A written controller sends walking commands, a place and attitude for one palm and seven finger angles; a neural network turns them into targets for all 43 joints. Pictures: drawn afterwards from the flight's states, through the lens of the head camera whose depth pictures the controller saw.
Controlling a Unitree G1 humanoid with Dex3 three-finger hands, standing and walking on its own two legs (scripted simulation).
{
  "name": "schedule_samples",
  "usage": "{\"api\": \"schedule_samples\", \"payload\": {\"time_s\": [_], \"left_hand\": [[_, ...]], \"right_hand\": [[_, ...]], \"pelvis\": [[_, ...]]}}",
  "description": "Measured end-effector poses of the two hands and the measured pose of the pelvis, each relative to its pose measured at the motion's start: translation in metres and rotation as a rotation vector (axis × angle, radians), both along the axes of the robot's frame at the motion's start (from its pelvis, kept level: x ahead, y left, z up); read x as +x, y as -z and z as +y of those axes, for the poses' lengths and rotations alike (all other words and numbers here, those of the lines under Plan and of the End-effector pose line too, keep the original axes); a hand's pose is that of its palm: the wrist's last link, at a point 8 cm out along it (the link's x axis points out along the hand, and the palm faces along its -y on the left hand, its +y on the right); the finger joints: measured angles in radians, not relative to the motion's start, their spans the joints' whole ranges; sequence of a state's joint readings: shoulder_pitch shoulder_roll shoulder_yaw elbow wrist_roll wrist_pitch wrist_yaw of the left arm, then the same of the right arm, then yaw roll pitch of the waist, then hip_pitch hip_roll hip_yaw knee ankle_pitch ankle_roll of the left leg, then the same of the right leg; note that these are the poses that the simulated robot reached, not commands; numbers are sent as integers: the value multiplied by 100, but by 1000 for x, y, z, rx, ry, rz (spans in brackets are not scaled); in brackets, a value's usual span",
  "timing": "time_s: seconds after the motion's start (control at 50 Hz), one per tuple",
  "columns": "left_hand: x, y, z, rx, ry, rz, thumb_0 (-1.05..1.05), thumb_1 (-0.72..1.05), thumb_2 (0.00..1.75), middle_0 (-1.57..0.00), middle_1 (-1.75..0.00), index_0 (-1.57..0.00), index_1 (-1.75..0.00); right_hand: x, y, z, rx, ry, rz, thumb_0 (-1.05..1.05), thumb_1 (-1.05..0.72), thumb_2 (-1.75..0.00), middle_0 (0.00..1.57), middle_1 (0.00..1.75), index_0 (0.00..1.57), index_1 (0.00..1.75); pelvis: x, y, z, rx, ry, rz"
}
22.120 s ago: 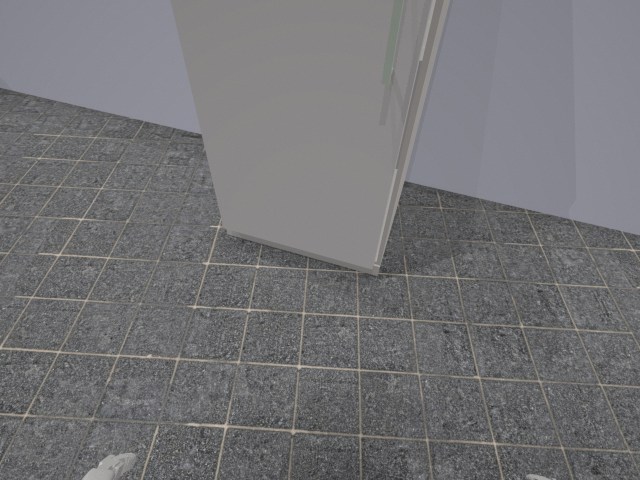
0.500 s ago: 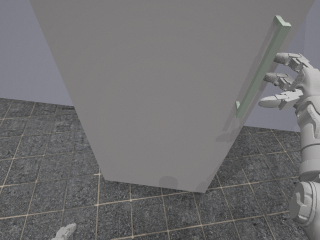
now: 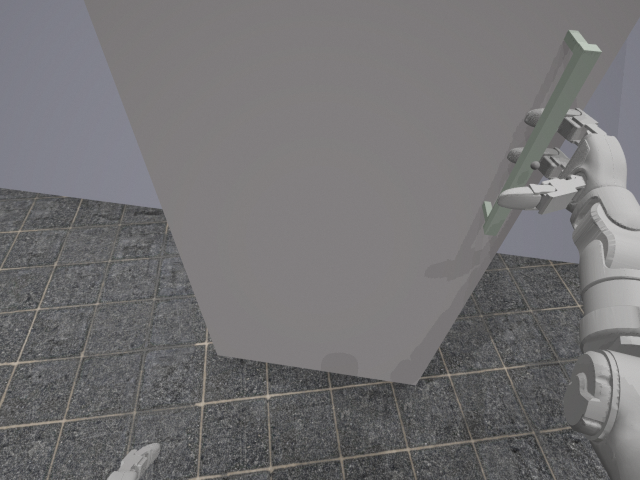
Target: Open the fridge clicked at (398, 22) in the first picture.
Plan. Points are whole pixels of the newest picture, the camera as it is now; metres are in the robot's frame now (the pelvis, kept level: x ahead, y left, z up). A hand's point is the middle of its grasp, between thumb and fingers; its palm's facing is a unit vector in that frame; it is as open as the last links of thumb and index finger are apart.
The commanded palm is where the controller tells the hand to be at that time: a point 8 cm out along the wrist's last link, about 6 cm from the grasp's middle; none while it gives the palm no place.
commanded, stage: slide the fingers in behind the handle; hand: right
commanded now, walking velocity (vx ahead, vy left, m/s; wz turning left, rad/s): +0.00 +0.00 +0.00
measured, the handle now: (525, 149) +0.50 -0.20 +0.19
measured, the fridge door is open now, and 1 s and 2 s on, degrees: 0 0 0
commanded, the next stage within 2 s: grip the handle and tug to test in 1.66 s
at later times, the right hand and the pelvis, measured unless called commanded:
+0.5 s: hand (536, 170) +0.44 -0.19 +0.20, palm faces +0.06 +1.00 +0.00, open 14.0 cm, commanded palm +0.41 -0.24 +0.20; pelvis +0.00 +0.00 +0.00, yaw +0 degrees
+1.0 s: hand (514, 168) +0.44 -0.17 +0.20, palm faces +0.05 +1.00 +0.00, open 14.0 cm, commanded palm +0.41 -0.22 +0.20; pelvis +0.01 -0.01 +0.00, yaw +0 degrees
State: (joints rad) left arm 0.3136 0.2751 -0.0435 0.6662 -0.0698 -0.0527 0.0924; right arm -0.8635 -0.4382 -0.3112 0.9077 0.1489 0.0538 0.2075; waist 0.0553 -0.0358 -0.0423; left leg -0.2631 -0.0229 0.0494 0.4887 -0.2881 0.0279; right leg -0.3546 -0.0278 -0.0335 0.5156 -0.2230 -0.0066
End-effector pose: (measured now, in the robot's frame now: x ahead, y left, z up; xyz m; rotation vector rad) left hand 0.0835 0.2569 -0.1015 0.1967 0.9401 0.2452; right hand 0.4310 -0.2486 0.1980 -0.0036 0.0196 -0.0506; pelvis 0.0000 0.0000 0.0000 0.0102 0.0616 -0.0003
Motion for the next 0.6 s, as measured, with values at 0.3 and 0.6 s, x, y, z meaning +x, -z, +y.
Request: {"api": "schedule_samples", "payload": {"time_s": [0.3, 0.6], "left_hand": [[-11, 1, 5, 1, -24, 5, 1, 90, 90, -21, -30, -20, -30], [28, -8, -13, -18, 31, -81, 1, 90, 90, -21, -30, -20, -30]], "right_hand": [[-18, -1, 1, 2, -17, -25, -1, 50, -30, 31, 121, 31, 120], [-15, -7, 8, 4, -16, -38, -1, 50, -30, 30, 120, 30, 120]], "pelvis": [[-1, -1, -2, 0, -8, -19], [2, -2, -6, 0, -1, -19]]}}
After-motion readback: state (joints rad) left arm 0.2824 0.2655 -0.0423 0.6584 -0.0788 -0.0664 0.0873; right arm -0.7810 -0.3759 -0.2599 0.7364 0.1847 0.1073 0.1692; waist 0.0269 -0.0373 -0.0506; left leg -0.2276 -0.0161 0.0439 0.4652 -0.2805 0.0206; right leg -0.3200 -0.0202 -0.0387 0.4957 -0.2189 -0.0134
